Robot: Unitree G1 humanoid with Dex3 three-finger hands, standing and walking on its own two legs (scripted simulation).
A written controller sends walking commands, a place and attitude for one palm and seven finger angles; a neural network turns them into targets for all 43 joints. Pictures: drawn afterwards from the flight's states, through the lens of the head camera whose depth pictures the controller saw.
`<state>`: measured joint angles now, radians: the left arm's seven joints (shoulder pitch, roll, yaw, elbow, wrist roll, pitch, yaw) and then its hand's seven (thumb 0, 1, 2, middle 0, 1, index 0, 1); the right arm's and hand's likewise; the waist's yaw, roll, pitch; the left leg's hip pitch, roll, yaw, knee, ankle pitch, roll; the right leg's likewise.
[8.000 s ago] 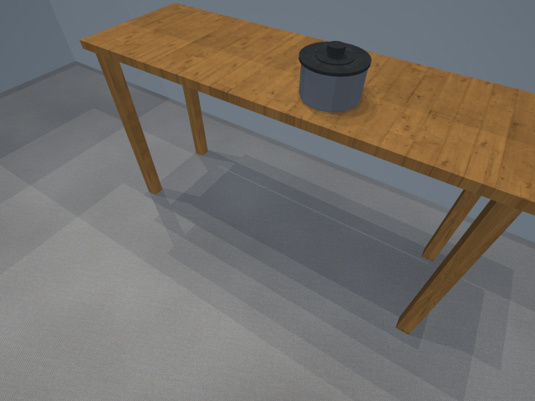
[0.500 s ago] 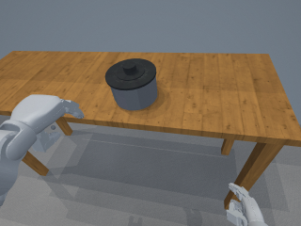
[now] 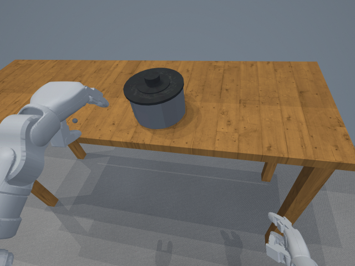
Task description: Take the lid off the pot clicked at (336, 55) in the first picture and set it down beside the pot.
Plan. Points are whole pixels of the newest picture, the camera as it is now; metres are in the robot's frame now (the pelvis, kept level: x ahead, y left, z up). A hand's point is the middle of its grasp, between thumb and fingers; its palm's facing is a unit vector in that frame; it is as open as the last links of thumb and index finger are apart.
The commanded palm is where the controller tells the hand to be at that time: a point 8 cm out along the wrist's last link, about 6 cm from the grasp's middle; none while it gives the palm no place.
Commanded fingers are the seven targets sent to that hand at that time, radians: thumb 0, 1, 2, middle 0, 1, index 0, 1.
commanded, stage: move the open hand above the knob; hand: left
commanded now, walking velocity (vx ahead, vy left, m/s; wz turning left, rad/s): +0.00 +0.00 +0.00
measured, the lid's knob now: (152, 77) +0.58 +0.14 +0.14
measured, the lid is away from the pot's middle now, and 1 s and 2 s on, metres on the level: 0.00 0.00 0.00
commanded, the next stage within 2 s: none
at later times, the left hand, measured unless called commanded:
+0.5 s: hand (108, 94) +0.41 +0.20 +0.20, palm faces -0.19 +0.02 -0.98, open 10.1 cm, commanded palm +0.39 +0.19 +0.27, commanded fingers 0.00 -0.36 1.55 -0.84 -0.08 -0.84 -0.08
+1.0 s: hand (130, 76) +0.48 +0.16 +0.21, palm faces -0.22 +0.02 -0.97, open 10.1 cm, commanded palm +0.47 +0.16 +0.27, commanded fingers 0.00 -0.36 1.55 -0.84 -0.08 -0.84 -0.08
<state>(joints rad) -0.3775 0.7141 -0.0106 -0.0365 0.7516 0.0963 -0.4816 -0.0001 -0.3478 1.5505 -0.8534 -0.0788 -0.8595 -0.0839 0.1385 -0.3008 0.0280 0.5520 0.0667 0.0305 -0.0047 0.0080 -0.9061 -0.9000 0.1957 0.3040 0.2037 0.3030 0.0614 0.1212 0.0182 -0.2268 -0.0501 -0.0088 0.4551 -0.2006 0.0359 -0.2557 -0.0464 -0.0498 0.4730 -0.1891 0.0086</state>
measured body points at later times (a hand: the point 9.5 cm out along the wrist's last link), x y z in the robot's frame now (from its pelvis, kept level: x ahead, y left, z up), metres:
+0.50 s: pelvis +0.02 -0.01 +0.00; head +0.03 -0.06 +0.45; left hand +0.42 +0.19 +0.26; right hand +0.20 -0.25 -0.11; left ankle +0.03 +0.10 -0.74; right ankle +0.04 -0.13 -0.74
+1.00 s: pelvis +0.03 +0.00 +0.00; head +0.05 -0.04 +0.45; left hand +0.48 +0.16 +0.26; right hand +0.17 -0.25 -0.12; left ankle +0.03 +0.10 -0.74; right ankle +0.04 -0.13 -0.74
